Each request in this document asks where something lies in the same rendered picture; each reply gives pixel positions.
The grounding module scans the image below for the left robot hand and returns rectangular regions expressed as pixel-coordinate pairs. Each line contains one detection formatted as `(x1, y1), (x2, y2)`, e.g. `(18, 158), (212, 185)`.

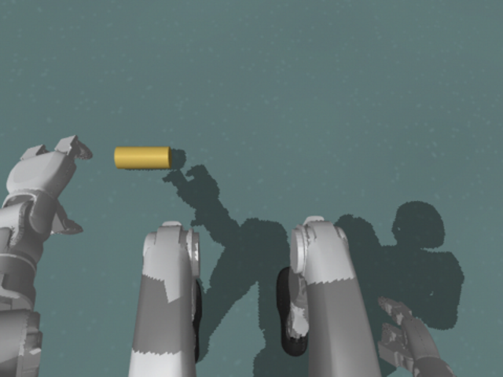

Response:
(6, 135), (93, 235)

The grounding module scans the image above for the can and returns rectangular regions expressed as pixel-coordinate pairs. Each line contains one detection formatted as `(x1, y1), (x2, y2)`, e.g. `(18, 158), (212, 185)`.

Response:
(114, 146), (172, 169)

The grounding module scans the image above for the right robot arm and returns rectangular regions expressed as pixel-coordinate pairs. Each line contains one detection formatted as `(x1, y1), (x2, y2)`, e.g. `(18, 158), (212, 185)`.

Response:
(413, 357), (456, 377)

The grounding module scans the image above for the right robot hand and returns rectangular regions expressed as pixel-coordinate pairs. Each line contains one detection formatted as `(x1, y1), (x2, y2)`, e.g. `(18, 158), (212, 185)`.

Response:
(377, 296), (441, 374)

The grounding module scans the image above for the right robot foot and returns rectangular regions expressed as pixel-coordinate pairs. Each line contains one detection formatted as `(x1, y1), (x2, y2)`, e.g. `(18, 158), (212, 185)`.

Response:
(276, 267), (308, 357)

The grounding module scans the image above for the left robot arm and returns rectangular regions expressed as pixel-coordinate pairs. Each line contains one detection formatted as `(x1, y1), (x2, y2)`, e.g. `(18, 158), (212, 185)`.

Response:
(0, 189), (57, 377)

